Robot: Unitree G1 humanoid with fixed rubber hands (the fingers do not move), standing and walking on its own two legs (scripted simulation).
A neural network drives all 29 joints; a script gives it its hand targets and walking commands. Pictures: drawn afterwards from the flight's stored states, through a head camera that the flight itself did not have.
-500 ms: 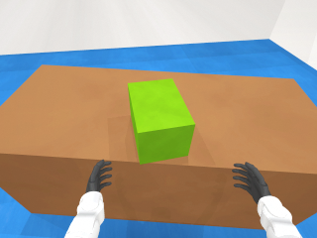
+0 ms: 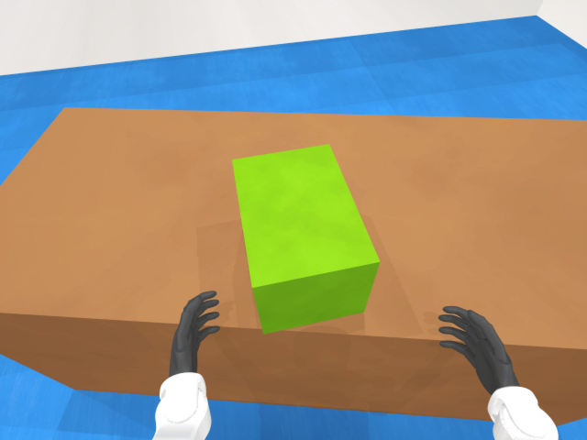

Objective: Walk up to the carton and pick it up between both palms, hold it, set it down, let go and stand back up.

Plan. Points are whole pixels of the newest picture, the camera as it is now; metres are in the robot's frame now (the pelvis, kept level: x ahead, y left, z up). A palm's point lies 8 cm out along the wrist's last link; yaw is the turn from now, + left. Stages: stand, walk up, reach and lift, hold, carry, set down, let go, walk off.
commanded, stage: reach and lift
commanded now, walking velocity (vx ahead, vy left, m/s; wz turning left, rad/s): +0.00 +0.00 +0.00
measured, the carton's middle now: (297, 235) +0.44 +0.04 -0.05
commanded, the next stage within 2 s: none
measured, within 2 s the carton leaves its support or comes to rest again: neither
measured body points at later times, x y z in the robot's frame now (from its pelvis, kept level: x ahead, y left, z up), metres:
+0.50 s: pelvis -0.01 +0.00 +0.00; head +0.02 +0.01 +0.45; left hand +0.26 +0.19 +0.02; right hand +0.28 -0.22 +0.00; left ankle -0.06 +0.14 -0.74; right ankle -0.04 -0.12 -0.74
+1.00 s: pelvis -0.08 -0.02 -0.01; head -0.06 -0.01 +0.44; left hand +0.29 +0.19 +0.07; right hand +0.36 -0.16 +0.07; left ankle -0.06 +0.14 -0.74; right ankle -0.04 -0.12 -0.74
